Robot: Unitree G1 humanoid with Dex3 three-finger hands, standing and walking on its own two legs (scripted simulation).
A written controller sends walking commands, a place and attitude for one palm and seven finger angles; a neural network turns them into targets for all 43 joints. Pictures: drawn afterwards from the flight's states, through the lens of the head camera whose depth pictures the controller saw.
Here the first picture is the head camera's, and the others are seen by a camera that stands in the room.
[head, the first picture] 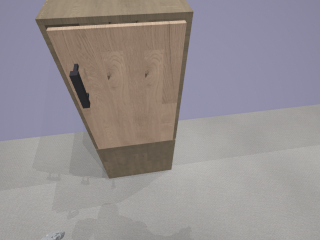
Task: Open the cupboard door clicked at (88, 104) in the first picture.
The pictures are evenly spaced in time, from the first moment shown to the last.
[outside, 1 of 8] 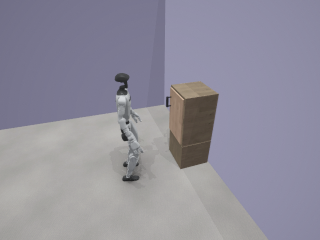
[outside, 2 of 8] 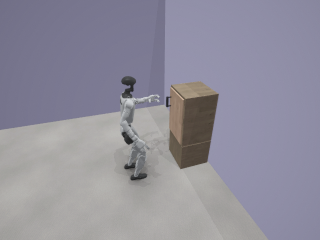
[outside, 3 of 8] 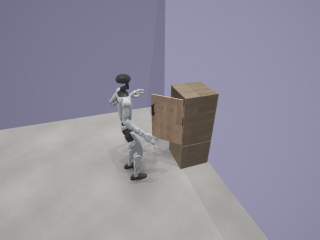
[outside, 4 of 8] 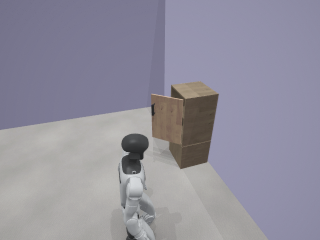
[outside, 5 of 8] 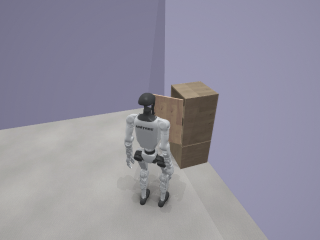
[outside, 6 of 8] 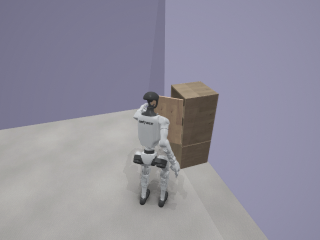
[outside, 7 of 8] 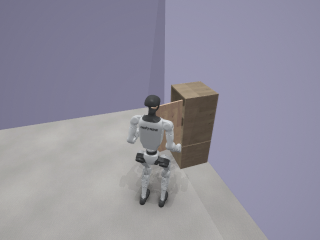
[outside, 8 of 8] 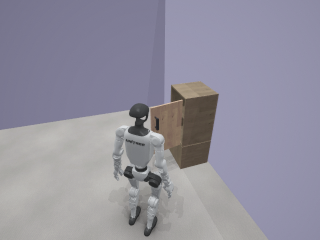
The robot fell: no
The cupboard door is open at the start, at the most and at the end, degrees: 0 100 100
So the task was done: yes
